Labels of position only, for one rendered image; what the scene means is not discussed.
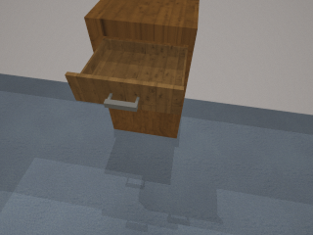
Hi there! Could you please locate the drawer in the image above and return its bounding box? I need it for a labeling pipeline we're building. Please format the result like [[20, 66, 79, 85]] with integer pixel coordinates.
[[65, 38, 188, 115]]

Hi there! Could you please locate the handle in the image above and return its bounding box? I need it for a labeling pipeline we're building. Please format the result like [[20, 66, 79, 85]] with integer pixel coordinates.
[[104, 93, 140, 113]]

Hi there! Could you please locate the cabinet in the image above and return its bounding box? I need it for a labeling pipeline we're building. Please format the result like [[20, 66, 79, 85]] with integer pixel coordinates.
[[84, 0, 200, 139]]

